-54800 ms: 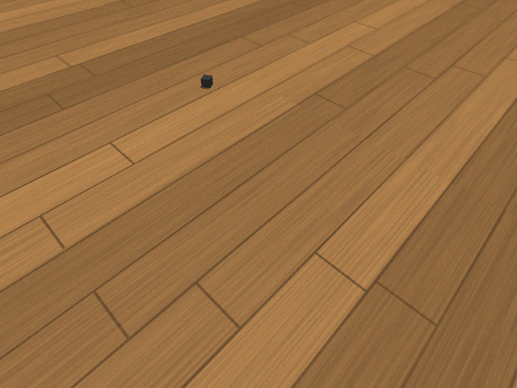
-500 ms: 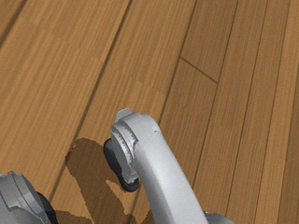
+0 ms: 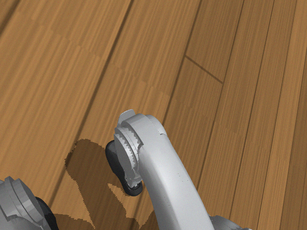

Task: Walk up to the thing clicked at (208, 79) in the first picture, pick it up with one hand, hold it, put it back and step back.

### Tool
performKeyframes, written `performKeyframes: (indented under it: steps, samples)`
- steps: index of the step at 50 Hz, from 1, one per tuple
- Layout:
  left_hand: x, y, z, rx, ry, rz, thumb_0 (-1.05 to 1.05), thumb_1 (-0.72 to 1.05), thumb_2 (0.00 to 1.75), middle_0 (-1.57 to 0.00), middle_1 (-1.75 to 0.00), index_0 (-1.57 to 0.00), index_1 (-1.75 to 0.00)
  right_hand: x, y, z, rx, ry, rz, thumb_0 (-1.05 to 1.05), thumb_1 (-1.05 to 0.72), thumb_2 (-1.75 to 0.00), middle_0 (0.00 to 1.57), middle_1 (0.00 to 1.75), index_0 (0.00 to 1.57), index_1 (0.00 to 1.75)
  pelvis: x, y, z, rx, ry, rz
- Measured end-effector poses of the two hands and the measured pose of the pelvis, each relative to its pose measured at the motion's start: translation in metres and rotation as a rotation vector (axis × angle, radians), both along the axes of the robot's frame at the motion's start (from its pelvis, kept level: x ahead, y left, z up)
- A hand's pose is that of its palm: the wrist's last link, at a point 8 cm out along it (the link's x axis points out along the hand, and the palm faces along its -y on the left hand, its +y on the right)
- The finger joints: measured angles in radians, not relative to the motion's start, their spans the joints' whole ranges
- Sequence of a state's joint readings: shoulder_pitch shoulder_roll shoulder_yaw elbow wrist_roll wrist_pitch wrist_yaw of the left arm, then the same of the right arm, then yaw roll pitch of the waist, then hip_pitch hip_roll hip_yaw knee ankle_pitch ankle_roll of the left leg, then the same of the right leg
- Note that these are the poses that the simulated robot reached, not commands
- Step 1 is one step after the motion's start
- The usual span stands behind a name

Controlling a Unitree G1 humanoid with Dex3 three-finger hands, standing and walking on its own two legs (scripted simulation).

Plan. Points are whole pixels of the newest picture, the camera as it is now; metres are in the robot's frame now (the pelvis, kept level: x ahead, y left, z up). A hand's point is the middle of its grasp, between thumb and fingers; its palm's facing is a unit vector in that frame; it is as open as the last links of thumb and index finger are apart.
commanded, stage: rest palm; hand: left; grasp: from above
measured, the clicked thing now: out of the picture +0.50 +0.29 -0.29
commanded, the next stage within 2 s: go down in 1.78 s
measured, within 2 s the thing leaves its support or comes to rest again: neither
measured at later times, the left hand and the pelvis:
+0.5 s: hand out of the picture +0.49 +0.27 -0.25, palm faces -0.01 -0.48 -0.88, open 13.4 cm; pelvis +0.00 +0.00 +0.00, yaw -1 degrees
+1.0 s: hand out of the picture +0.50 +0.27 -0.25, palm faces +0.00 -0.49 -0.87, open 13.5 cm; pelvis +0.00 +0.00 +0.00, yaw +0 degrees
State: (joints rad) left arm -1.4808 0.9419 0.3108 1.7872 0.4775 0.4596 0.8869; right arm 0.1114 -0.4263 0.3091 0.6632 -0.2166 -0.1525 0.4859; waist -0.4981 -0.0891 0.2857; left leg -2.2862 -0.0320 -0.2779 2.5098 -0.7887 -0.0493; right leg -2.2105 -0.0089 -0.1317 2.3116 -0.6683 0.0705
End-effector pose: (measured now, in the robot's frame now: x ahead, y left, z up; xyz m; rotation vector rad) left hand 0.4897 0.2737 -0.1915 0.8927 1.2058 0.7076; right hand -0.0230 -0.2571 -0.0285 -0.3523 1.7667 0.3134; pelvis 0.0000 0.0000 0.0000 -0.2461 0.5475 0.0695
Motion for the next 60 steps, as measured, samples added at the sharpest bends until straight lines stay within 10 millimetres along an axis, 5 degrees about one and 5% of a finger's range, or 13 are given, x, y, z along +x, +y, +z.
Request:
performKeyframes:
  steps: [60]
  samples:
    - [-0.001, 0.007, 0.004, 0.009, 0.015, -0.003, 0.0, -0.41, 0.92, -0.13, -0.91, -0.12, -0.94, 0.002, -0.002, 0.003, -0.011, -0.01, 0.0, -0.01, -0.9, -0.9, 0.19, 0.3, 0.2, 0.3, -0.001, 0.001, 0.003, -0.007, 0.003, -0.005]
